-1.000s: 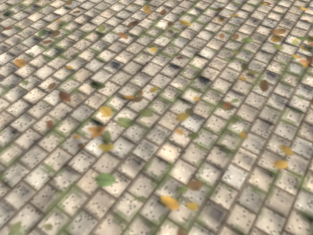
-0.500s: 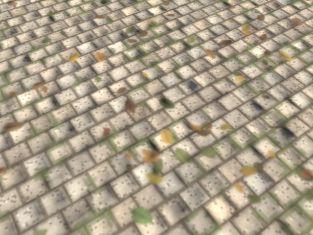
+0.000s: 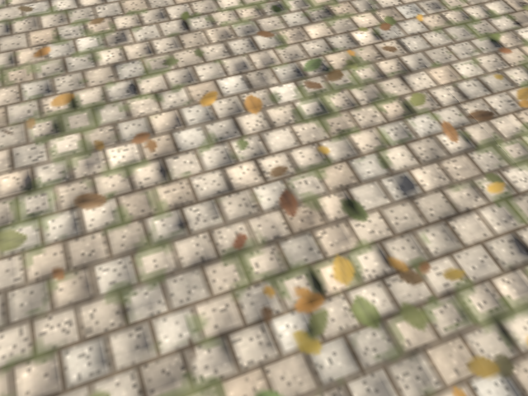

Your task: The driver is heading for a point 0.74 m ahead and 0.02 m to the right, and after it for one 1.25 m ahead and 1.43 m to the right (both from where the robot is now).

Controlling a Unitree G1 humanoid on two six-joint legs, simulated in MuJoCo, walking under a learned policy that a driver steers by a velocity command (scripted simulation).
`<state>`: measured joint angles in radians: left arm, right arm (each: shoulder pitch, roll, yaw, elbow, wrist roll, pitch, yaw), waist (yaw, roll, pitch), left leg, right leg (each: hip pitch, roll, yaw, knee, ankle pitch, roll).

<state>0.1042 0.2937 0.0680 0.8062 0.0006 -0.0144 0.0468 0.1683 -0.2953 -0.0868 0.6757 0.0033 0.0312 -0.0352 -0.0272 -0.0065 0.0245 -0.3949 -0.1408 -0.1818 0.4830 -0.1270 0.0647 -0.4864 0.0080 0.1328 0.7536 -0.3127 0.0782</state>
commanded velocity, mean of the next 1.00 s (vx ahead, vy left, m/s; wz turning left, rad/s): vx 0.33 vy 0.00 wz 0.22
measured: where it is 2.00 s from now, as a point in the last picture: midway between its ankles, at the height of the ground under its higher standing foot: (231, 267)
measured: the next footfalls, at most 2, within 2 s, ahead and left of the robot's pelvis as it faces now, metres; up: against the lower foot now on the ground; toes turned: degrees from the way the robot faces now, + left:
right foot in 0.08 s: +0.08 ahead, -0.15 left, +0.00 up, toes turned +9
left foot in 0.50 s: +0.10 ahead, +0.13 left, +0.00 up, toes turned +12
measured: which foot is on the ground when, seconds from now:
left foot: down 0.00-0.08, up 0.10-0.48, down 0.50-0.98, up 1.00-1.00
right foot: up 0.00-0.06, down 0.08-0.50, up 0.52-0.94, down 0.96-1.00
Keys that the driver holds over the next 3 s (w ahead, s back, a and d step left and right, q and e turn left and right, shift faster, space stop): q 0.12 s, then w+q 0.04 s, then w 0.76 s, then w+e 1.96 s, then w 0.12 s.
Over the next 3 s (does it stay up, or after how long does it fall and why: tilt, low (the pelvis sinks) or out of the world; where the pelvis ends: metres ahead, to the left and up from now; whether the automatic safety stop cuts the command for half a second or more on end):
stays up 1.27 -0.26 -0.02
